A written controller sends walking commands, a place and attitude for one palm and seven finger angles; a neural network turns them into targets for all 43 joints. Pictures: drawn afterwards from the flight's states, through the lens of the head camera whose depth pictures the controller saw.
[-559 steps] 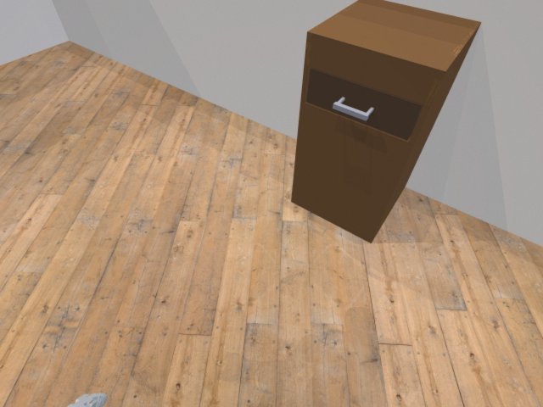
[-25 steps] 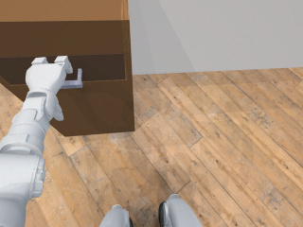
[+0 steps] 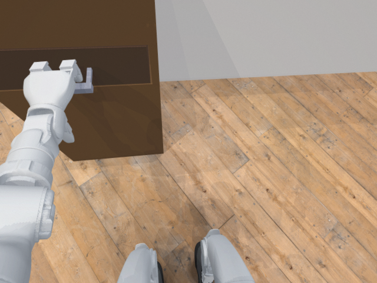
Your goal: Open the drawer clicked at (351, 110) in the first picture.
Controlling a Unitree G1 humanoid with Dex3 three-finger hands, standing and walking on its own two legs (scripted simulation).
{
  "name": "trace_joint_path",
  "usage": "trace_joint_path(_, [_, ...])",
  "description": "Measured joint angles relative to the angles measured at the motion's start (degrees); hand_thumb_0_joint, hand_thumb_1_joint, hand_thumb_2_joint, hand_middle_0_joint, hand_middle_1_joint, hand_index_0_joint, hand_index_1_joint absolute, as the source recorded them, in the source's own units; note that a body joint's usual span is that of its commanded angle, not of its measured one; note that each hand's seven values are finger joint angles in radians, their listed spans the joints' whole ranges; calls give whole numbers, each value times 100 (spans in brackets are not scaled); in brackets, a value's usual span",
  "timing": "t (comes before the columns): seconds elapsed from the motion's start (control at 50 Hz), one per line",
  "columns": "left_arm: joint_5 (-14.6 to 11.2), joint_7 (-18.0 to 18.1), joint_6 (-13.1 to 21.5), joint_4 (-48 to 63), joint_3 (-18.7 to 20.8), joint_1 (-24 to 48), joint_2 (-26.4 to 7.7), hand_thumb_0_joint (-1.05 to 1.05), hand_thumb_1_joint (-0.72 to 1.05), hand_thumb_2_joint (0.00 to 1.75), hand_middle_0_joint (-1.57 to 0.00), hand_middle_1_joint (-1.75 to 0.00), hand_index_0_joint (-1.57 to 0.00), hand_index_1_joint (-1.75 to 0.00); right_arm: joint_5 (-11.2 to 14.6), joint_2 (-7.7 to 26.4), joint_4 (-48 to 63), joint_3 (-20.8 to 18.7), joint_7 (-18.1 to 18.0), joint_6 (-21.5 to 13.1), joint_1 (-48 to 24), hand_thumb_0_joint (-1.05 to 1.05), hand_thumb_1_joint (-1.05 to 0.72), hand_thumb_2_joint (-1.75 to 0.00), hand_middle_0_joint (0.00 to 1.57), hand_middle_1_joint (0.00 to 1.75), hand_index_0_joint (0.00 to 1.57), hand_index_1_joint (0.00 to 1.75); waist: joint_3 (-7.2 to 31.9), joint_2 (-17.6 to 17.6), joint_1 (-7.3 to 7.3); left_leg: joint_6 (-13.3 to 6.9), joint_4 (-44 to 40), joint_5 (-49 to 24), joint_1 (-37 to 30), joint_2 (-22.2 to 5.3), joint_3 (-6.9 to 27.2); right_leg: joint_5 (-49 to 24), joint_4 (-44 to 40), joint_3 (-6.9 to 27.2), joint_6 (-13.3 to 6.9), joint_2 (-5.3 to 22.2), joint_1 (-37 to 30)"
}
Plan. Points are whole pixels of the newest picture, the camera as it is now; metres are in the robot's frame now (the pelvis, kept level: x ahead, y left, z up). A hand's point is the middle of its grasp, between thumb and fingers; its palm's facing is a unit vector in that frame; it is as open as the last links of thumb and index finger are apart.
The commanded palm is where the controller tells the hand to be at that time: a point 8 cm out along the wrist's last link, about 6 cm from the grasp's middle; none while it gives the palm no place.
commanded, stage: lower the fingers behind the handle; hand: left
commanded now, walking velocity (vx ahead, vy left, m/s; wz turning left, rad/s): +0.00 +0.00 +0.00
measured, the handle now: (65, 81) +0.58 +0.24 -0.03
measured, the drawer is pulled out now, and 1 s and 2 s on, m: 0.00 0.00 0.01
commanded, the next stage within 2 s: close the thumb around the handle in 0.86 s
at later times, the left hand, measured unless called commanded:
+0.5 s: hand (69, 109) +0.52 +0.24 -0.05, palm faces -0.04 -0.01 -1.00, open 13.8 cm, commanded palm +0.51 +0.22 -0.01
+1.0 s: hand (69, 107) +0.52 +0.24 -0.05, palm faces -0.06 -0.02 -1.00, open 13.8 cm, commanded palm +0.51 +0.22 -0.01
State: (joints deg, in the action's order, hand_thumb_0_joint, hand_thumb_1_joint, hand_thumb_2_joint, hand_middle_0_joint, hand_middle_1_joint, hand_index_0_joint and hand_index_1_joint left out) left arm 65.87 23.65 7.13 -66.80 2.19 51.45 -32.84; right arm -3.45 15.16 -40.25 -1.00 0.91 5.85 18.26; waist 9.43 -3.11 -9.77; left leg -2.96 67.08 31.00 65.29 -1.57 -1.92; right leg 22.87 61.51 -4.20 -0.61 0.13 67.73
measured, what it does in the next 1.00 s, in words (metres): stands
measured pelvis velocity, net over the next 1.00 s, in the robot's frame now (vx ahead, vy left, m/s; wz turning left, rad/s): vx -0.01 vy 0.00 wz -0.01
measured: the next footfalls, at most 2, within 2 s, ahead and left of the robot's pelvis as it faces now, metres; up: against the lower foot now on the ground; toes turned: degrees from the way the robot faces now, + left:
none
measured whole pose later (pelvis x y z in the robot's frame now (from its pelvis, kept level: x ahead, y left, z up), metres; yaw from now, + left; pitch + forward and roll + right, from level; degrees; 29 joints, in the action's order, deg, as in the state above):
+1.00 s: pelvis -0.01 +0.00 -0.03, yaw +0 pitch +33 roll -4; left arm 65.9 22.9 7.2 -65.1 2.4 54.4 -35.3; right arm -3.3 15.3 -39.8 -0.3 0.8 4.4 18.1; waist 9.5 -3.6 -10.2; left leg -2.8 75.9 33.5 75.2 -1.9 -0.8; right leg 25.0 69.5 -5.2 -1.0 0.1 77.2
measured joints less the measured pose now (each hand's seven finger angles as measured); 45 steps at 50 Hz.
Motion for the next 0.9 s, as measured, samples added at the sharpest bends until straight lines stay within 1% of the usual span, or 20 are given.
trace_joint_path(0.14, [25,-34,70,1,6,77,-146,0,-49,31,-30,-120,-32,-120,2,11,12,7,-18,-70,27,0,-90,-90,20,30,20,30,20,-8,-16,0,274,62,334,-1,30,54,253,-29,-9,12,319])
trace_joint_path(0.3, [53,4,126,102,36,112,-107,0,-49,31,-31,-120,-32,-120,-30,7,-38,-12,10,-100,20,0,-90,-90,20,30,20,30,39,-29,-23,6,563,141,649,-8,79,121,503,-76,-17,19,607])
trace_joint_path(0.48, [93,167,-60,-5,20,265,-130,0,-49,31,-31,-120,-32,-120,-21,-8,-12,57,43,-102,-58,0,-90,-90,20,30,20,30,23,-37,-69,5,790,198,883,-23,91,165,718,-87,-29,13,843])
trace_joint_path(0.58, [57,1,-172,-27,-10,410,-226,0,-49,31,-30,-120,-32,-120,14,-11,51,96,17,-132,-87,0,-90,-90,20,30,20,30,-6,-52,-103,7,863,200,995,-25,101,165,785,-96,-37,14,951])
trace_joint_path(0.7, [-23,-206,-108,111,-10,356,-267,0,-49,31,-30,-120,-32,-120,38,-21,80,96,-25,-159,-48,0,-90,-90,20,30,20,30,-20,-63,-79,10,848,198,982,-33,93,159,772,-86,-38,3,944])
trace_joint_path(0.8, [-21,-202,-6,106,-24,343,-270,0,-49,31,-30,-120,-32,-120,34,-10,58,105,-37,-174,-4,0,-90,-90,20,30,20,30,-6,-63,-56,12,849,211,976,-29,103,177,776,-93,-40,6,937])
trace_joint_path(0.9, [-16,-156,54,159,45,305,-279,0,-49,31,-30,-120,-32,-120,19,5,52,96,-24,-168,4,0,-90,-90,20,30,20,30,5,-55,-56,14,878,235,997,-34,108,197,801,-96,-41,-1,958])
